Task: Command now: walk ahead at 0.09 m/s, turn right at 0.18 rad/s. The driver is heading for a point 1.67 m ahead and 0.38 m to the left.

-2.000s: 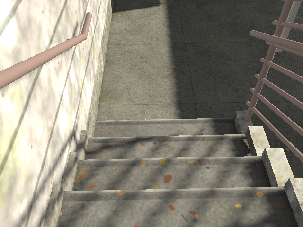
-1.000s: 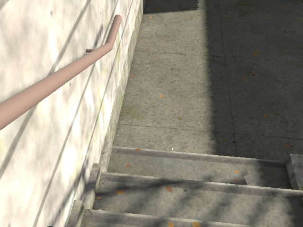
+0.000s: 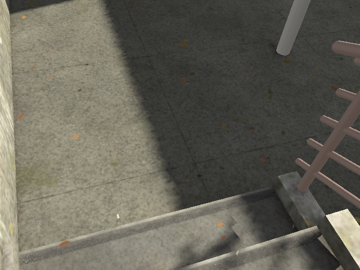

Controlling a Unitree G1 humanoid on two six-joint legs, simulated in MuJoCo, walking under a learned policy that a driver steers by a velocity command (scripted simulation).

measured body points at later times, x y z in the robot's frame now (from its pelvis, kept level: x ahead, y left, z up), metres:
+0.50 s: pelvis +0.05 -0.04 +0.01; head +0.06 -0.05 +0.46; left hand +0.10 +0.19 -0.14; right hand +0.02 -0.27 -0.15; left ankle +0.00 +0.07 -0.74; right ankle +0.06 -0.15 -0.74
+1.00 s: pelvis +0.06 -0.07 +0.01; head +0.06 -0.07 +0.46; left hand +0.07 +0.15 -0.15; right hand +0.04 -0.28 -0.16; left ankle +0.00 +0.07 -0.74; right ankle +0.06 -0.15 -0.74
